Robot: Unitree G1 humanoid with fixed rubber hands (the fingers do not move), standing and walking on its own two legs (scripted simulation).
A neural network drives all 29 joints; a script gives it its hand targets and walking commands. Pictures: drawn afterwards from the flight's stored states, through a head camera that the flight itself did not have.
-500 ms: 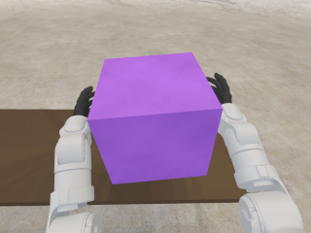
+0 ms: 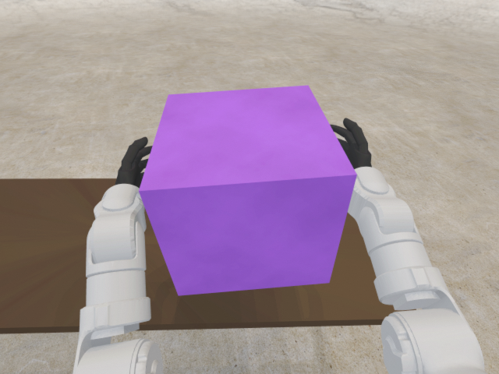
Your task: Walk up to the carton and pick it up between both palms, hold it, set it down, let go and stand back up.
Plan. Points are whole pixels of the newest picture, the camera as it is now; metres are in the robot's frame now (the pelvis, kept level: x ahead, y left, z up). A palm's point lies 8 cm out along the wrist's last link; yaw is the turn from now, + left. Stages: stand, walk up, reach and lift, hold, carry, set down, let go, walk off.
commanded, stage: hold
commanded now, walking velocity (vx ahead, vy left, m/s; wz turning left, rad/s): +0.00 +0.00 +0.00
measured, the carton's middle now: (246, 185) +0.40 +0.00 +0.15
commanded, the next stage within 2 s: none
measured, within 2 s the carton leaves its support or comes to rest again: neither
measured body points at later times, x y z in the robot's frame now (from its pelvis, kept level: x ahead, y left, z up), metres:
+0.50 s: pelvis +0.01 +0.00 +0.00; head -0.05 +0.02 +0.45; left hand +0.37 +0.18 +0.18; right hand +0.38 -0.17 +0.20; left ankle +0.03 +0.13 -0.75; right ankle -0.01 -0.12 -0.75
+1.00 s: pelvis +0.00 -0.01 +0.00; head -0.05 +0.02 +0.45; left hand +0.36 +0.18 +0.18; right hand +0.38 -0.17 +0.21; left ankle +0.03 +0.13 -0.75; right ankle -0.01 -0.12 -0.75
